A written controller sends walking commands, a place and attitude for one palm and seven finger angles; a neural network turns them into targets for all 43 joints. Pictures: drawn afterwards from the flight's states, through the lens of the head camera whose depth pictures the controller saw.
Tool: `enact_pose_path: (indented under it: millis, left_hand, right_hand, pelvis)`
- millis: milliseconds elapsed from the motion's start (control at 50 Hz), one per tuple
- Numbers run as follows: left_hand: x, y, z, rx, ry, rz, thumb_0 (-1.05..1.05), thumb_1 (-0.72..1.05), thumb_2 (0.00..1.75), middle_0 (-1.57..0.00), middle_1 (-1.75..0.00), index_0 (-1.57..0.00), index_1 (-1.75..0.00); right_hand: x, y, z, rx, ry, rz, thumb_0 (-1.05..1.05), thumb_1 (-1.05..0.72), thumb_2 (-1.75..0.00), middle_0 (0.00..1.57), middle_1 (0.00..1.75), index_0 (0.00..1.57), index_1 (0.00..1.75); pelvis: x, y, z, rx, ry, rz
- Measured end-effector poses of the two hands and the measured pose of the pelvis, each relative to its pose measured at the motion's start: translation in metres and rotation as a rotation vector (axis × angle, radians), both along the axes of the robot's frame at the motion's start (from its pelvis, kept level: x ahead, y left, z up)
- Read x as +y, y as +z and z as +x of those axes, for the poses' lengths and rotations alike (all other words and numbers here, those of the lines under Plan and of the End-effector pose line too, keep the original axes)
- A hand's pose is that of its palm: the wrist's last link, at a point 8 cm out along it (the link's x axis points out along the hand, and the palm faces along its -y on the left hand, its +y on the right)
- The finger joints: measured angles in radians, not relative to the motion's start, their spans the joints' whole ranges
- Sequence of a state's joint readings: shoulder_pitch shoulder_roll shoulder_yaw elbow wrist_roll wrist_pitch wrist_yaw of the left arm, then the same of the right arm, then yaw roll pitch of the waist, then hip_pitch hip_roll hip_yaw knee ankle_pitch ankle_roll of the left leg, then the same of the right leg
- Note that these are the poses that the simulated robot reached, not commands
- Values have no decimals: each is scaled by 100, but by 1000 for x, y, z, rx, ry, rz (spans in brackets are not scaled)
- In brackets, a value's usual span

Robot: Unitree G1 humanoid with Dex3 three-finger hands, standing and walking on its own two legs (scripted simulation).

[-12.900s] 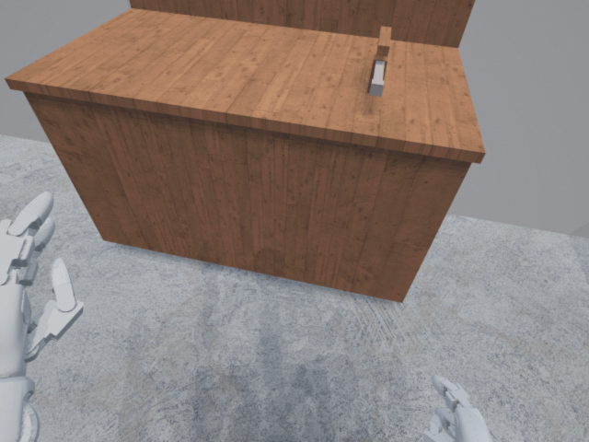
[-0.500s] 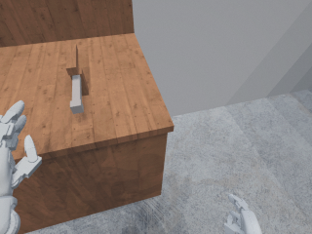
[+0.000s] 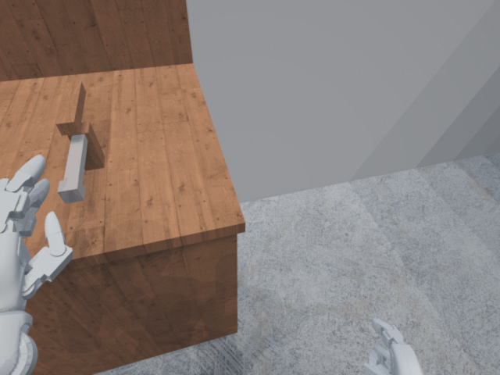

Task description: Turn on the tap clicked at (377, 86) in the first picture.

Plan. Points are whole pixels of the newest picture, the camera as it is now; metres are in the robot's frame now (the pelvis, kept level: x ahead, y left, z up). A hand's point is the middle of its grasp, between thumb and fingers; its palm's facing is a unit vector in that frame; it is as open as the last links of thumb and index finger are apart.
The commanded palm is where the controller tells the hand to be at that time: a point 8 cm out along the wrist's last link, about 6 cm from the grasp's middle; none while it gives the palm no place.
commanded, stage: come to a stop and stand still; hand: left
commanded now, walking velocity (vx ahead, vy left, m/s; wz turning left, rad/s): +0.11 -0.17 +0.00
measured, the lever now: (71, 190) +0.35 +0.31 +0.11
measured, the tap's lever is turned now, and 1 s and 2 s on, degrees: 0 0 0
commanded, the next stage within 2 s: look again from close up in 1.32 s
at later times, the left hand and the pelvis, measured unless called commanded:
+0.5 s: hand (91, 232) +0.25 +0.22 +0.16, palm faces +0.39 -0.79 -0.47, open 7.5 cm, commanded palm +0.20 +0.25 +0.19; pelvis +0.03 -0.03 +0.01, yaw -1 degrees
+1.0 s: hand (56, 222) +0.27 +0.28 +0.14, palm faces +0.28 -0.87 -0.41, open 7.5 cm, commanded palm +0.21 +0.32 +0.19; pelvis +0.04 +0.05 +0.01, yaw -3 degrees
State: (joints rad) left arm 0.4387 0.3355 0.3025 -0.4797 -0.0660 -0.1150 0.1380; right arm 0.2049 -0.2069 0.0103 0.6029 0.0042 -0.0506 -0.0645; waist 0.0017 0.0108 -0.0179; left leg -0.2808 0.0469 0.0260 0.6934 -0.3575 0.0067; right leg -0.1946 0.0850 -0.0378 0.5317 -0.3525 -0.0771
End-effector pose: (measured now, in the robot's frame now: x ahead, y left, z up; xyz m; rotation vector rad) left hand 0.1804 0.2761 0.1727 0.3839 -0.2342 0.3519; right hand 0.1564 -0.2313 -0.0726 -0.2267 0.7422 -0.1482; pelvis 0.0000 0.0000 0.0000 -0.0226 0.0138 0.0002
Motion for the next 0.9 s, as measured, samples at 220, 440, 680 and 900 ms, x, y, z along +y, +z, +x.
enact_pose_path:
  millis: [220,440,680,900]
  left_hand:
    - [-17,17,33,24,9,131,2,89,90,-21,-30,-21,-30]
    - [-27,16,25,149,65,144,2,88,90,-21,-30,-21,-30]
    - [11,44,50,-119,29,199,2,88,90,-22,-30,-22,-30]
    - [18,-3,55,41,-117,49,2,89,90,-20,-30,-20,-30]
  right_hand:
    - [-9,-5,47,-64,28,57,1,-90,-90,20,30,20,30]
    - [-15,-8,62,-2,67,81,1,-90,-90,20,30,20,30]
    - [-3,7,63,-55,94,6,1,-90,-90,19,30,20,30]
    - [21,14,23,-31,-14,4,1,-90,-90,20,30,20,30]
  pelvis:
    - [-18,-5,30,-27,-5,40]
    - [-30,13,35,-11,-14,61]
    - [-14,5,28,-36,5,22]
    - [33,10,37,-17,-65,5]
